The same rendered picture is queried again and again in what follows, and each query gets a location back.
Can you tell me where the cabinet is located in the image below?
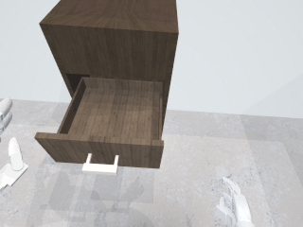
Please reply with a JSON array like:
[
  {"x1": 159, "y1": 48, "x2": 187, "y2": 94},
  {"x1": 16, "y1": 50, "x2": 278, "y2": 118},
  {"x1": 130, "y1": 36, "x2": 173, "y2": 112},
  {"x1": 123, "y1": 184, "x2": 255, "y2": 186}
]
[{"x1": 39, "y1": 0, "x2": 179, "y2": 136}]

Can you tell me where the drawer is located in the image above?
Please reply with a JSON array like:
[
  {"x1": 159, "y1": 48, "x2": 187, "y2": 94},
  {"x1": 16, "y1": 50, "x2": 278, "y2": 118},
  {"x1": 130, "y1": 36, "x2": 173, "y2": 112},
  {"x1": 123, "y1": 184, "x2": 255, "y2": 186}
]
[{"x1": 34, "y1": 77, "x2": 164, "y2": 169}]

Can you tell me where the robot right hand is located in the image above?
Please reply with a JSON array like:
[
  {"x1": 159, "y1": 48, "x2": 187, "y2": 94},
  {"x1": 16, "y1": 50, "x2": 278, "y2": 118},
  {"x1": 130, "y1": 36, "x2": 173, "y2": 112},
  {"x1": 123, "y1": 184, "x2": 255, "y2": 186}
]
[{"x1": 216, "y1": 177, "x2": 254, "y2": 227}]

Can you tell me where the handle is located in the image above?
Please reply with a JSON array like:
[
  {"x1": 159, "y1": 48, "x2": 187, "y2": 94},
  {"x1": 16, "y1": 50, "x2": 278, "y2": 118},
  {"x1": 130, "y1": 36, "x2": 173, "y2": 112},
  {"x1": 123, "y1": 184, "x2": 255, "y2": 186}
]
[{"x1": 82, "y1": 153, "x2": 119, "y2": 176}]

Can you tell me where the robot left hand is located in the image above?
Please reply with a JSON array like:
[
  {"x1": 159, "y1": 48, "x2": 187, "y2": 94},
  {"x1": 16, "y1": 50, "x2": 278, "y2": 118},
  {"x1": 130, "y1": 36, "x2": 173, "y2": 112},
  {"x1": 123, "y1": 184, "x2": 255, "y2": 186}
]
[{"x1": 0, "y1": 97, "x2": 28, "y2": 193}]

